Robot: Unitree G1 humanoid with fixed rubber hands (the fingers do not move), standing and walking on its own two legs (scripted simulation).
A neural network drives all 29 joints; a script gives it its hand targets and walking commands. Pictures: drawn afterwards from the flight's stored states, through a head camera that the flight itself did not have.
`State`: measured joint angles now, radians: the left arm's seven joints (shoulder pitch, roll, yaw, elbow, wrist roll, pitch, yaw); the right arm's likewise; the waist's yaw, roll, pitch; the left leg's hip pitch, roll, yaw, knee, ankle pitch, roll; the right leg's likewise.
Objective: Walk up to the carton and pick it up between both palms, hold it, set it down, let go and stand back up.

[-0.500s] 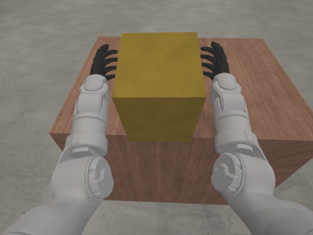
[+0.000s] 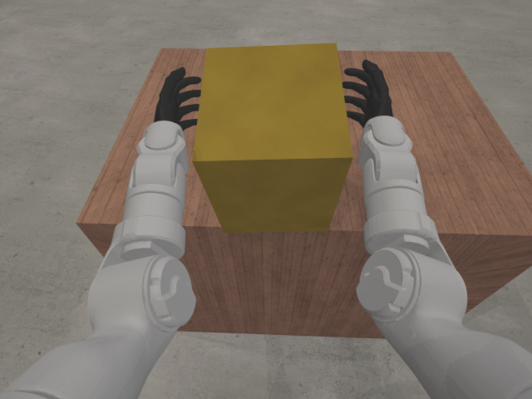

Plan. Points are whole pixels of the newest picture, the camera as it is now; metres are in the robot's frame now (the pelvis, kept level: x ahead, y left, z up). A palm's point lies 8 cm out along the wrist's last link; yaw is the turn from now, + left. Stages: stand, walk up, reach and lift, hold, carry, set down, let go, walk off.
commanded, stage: set down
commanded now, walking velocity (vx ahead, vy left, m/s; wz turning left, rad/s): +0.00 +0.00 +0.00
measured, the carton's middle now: (273, 149) +0.50 +0.01 +0.09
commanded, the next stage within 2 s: none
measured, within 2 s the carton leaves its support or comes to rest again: rests again in 0.84 s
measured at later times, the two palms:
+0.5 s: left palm (181, 118) +0.48 +0.15 +0.16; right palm (373, 122) +0.48 -0.15 +0.16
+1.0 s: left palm (185, 117) +0.50 +0.15 +0.15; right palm (369, 122) +0.50 -0.15 +0.15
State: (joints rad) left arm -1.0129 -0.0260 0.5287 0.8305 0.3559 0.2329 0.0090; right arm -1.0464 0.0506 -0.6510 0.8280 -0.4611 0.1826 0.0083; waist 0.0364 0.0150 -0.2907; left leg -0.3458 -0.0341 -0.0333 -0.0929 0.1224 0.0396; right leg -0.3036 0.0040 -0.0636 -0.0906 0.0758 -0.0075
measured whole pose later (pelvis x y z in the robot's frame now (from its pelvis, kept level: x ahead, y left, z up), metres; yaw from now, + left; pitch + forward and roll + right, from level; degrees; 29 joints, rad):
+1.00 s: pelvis +0.01 +0.01 -0.01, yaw +1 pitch +29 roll -1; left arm -1.12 0.00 0.49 0.97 0.32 0.10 0.06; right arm -1.09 0.04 -0.79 0.83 -0.55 0.08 0.06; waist 0.02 0.03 -0.38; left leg -0.54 -0.05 -0.05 -0.09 0.13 0.04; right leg -0.49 -0.01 -0.09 -0.09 0.08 0.00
